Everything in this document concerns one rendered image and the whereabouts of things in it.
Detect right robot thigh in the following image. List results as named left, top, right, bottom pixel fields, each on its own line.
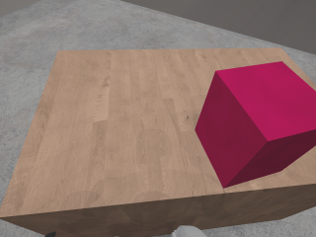
left=171, top=225, right=207, bottom=237

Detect pedestal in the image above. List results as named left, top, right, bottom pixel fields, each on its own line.
left=0, top=47, right=316, bottom=237

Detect carton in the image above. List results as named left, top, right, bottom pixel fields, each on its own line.
left=195, top=61, right=316, bottom=189

